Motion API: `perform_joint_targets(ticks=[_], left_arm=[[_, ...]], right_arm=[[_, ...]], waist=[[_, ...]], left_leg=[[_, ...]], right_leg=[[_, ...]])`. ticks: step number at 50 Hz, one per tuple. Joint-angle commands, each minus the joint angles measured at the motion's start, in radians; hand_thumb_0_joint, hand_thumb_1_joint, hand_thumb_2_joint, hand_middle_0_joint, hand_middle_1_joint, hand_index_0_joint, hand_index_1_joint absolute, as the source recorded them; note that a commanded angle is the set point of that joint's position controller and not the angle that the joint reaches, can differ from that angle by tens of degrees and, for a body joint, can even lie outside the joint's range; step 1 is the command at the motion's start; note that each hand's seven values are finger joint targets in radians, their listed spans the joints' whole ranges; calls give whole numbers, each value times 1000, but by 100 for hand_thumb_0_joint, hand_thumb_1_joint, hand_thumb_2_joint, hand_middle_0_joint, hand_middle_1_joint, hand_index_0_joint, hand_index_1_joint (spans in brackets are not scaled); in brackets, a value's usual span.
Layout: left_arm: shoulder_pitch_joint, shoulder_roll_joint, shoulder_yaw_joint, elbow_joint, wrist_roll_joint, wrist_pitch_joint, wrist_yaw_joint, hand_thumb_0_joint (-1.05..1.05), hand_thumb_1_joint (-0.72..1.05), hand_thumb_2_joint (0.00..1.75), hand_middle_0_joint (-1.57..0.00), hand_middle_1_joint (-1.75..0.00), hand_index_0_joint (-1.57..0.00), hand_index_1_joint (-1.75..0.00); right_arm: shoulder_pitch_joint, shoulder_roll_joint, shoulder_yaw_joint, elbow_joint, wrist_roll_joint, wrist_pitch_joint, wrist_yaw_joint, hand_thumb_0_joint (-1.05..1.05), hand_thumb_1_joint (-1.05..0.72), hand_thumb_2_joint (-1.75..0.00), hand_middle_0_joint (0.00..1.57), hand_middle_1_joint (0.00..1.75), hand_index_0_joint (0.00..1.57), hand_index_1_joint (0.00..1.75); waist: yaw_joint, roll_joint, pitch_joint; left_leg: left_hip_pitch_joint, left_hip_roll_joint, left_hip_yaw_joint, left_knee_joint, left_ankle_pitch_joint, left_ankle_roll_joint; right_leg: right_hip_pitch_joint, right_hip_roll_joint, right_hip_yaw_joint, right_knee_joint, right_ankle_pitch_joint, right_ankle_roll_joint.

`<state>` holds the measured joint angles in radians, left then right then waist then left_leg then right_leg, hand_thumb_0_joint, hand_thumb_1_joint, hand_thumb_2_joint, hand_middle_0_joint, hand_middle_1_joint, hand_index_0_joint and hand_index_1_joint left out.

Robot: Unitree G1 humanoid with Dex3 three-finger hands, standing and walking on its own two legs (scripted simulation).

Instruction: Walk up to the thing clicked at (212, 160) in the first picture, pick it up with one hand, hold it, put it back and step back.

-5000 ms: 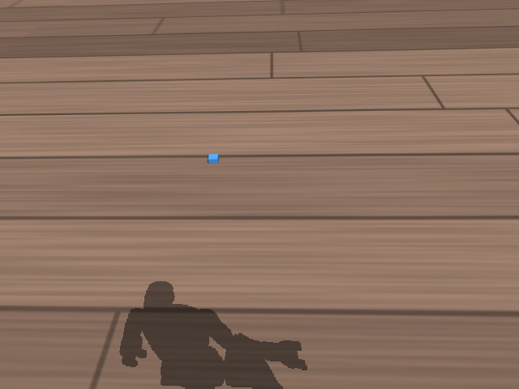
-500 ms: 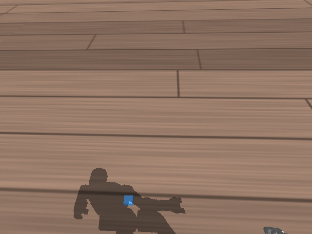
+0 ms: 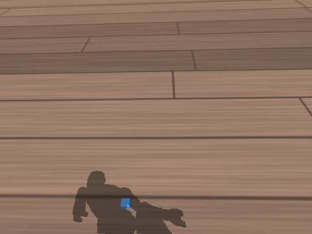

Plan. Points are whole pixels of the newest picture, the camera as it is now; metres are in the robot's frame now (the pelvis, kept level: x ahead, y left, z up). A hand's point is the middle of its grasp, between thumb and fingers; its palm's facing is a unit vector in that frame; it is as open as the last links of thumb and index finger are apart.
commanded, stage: walk up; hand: left
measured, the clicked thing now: (125, 203) +0.43 +0.26 -0.76
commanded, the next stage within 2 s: stand in 0.24 s
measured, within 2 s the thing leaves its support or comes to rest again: neither
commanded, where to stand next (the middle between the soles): +0.05 +0.01 m, yaw +0 degrees
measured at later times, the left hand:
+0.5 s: hand out of the picture +0.09 +0.25 -0.16, palm faces -0.01 -0.94 -0.34, open 7.4 cm
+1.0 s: hand out of the picture +0.09 +0.24 -0.15, palm faces -0.01 -0.94 -0.35, open 7.4 cm
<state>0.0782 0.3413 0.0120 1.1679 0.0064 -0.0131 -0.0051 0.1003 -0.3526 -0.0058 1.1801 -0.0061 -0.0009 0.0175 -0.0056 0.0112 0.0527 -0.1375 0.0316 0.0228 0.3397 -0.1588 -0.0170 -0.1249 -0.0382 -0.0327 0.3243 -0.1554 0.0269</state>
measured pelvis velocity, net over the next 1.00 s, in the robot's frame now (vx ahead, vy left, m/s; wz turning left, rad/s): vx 0.01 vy -0.01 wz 0.00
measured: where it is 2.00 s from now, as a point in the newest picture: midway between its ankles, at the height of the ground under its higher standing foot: outside the picture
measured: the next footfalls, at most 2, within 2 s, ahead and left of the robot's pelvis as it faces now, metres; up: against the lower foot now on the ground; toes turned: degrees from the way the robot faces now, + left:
none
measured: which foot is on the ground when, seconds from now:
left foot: down 0.00-1.00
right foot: down 0.00-1.00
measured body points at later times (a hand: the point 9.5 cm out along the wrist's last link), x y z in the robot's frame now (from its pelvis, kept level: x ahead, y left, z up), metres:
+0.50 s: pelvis +0.01 -0.01 +0.00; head +0.01 -0.01 +0.45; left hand +0.09 +0.30 -0.13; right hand +0.09 -0.31 -0.13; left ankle +0.02 +0.13 -0.75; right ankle +0.01 -0.14 -0.75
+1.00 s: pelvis +0.01 -0.01 +0.00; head +0.02 -0.02 +0.45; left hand +0.09 +0.29 -0.13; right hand +0.09 -0.31 -0.14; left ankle +0.02 +0.13 -0.75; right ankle +0.01 -0.14 -0.75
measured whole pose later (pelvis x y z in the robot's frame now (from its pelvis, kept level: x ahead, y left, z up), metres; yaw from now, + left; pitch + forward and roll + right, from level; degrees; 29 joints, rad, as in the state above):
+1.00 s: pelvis +0.01 -0.01 +0.00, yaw +0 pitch -2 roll +0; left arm 0.11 0.35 0.01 1.14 0.00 -0.01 -0.01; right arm 0.10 -0.35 0.00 1.15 -0.01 -0.01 0.01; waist 0.00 0.01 0.05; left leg -0.11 0.05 0.02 0.32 -0.17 -0.04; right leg -0.11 -0.02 -0.04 0.33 -0.18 0.01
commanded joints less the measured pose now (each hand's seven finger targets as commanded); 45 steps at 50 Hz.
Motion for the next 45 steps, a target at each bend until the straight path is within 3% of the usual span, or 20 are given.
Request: perform_joint_targets(ticks=[1,6,17,19,29,41,45], left_arm=[[-65,221,38,-64,3,-21,11,0,90,90,-20,-30,-20,-30],[-62,218,39,-70,5,-20,10,0,90,90,-20,-30,-20,-30],[-43,220,31,-80,1,-15,11,0,90,90,-20,-30,-20,-30],[-41,220,29,-81,2,-16,10,0,90,90,-20,-30,-20,-30],[-35,228,28,-85,0,-18,11,0,90,90,-20,-30,-20,-30],[-21,230,31,-86,-1,-15,9,0,90,90,-20,-30,-20,-30],[-21,229,32,-90,0,-14,9,0,90,90,-20,-30,-20,-30]], right_arm=[[-62,-208,-38,-69,3,-18,-13,0,-90,-90,20,30,20,30],[-56,-211,-40,-72,0,-17,-13,0,-90,-90,20,30,20,30],[-62,-210,-38,-86,-6,-28,-21,0,-90,-90,20,30,20,30],[-60,-209,-38,-86,-5,-26,-20,0,-90,-90,20,30,20,30],[-65,-207,-37,-90,-4,-27,-20,0,-90,-90,20,30,20,30],[-51,-205,-30,-89,-4,-26,-20,0,-90,-90,20,30,20,30],[-51,-212,-32,-91,-5,-28,-22,0,-90,-90,20,30,20,30]], waist=[[0,-13,-66],[-1,-5,-77],[-2,-2,-95],[-3,-1,-88],[-2,-11,-84],[0,-4,-70],[4,-3,-86]], left_leg=[[-5,91,-97,-65,28,31],[-5,92,-99,-70,20,31],[26,111,-93,-78,110,19],[18,110,-91,-80,72,23],[38,109,-84,-70,132,18],[22,102,-82,-77,71,17],[38,110,-84,-69,120,16]], right_leg=[[-2,-91,85,-73,6,-32],[11,-92,83,-68,7,-34],[15,-101,81,-46,57,-38],[13,-103,84,-55,37,-37],[12,-104,82,-53,90,-39],[9,-102,89,-66,45,-42],[19,-103,88,-55,82,-45]])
